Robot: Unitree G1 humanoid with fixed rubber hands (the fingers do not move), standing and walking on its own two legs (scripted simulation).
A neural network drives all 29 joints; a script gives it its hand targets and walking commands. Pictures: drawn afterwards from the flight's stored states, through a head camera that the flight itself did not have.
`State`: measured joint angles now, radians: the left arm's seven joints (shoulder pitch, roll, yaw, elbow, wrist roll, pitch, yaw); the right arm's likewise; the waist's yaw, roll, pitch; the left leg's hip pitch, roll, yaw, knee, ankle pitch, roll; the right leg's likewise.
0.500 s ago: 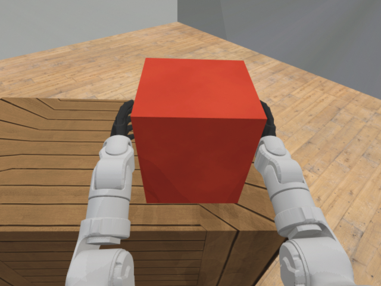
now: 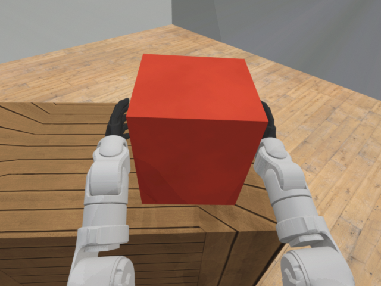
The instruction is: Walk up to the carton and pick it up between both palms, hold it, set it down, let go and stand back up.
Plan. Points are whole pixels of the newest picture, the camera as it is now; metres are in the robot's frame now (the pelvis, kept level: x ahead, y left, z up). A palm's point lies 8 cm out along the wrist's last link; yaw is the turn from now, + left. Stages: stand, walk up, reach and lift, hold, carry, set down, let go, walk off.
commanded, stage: reach and lift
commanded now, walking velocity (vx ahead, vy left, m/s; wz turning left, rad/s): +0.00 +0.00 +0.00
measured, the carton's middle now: (191, 133) +0.39 +0.00 +0.16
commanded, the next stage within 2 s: hold in 0.08 s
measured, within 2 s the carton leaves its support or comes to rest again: neither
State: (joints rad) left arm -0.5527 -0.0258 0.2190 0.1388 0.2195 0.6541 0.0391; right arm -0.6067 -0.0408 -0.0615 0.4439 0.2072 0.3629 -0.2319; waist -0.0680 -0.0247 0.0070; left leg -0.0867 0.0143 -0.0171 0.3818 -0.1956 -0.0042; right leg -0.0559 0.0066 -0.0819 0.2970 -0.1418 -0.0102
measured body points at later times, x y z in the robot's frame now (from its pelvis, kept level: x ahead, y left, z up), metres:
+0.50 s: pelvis -0.01 -0.01 +0.00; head -0.05 +0.01 +0.45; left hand +0.37 +0.15 +0.19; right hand +0.37 -0.16 +0.18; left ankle +0.01 +0.12 -0.75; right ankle +0.02 -0.11 -0.75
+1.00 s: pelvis -0.01 -0.01 +0.00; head -0.06 +0.02 +0.45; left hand +0.36 +0.15 +0.20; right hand +0.37 -0.15 +0.20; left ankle +0.01 +0.12 -0.75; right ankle +0.02 -0.11 -0.75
